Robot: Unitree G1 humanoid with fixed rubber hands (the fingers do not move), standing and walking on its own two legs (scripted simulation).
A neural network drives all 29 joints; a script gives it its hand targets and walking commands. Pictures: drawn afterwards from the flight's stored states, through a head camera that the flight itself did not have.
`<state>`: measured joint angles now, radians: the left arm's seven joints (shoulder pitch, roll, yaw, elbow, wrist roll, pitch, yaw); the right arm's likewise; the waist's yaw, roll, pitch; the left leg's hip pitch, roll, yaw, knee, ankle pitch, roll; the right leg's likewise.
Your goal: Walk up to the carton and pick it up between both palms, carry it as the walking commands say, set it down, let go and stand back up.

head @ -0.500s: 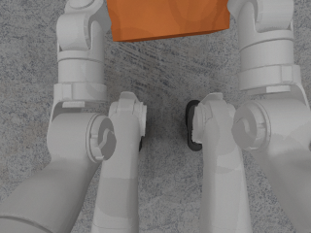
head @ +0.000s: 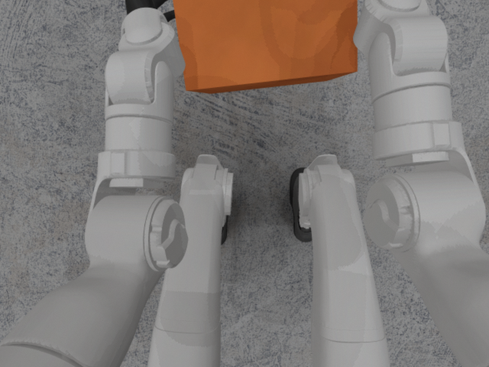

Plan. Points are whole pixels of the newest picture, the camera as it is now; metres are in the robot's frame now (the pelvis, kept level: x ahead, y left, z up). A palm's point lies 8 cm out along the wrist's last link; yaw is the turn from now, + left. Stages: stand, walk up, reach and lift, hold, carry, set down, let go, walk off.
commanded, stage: reach and lift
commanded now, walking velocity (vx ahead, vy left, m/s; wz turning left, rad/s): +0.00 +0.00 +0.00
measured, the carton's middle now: out of the picture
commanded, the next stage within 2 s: none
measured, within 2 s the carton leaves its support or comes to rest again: neither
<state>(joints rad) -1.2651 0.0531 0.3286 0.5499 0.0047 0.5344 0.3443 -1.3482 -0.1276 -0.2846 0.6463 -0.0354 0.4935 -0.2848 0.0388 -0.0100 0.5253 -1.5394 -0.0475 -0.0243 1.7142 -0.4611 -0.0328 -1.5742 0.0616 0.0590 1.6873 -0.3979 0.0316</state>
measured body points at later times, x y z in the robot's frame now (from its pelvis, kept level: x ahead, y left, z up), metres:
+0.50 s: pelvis +0.00 +0.00 +0.05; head +0.28 +0.00 +0.40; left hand +0.50 +0.15 +0.00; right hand +0.54 -0.13 +0.01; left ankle +0.16 +0.13 -0.49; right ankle +0.18 -0.12 -0.49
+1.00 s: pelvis +0.00 -0.01 +0.12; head +0.25 +0.00 +0.48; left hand +0.48 +0.15 +0.07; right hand +0.51 -0.13 +0.08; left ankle +0.16 +0.13 -0.49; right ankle +0.18 -0.12 -0.49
